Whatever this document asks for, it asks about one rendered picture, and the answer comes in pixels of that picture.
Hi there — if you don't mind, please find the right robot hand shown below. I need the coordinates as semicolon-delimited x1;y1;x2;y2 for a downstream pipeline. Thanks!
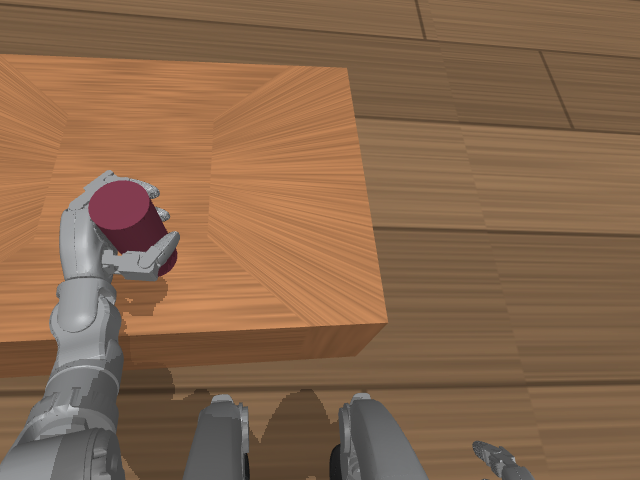
472;441;535;480

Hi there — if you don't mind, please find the left robot hand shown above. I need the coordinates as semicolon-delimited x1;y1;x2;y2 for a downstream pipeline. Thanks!
59;170;180;284

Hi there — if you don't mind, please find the can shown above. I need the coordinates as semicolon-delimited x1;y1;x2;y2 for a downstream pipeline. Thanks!
88;180;177;277

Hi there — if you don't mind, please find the left robot arm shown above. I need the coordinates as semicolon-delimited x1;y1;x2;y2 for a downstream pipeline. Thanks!
0;276;125;480

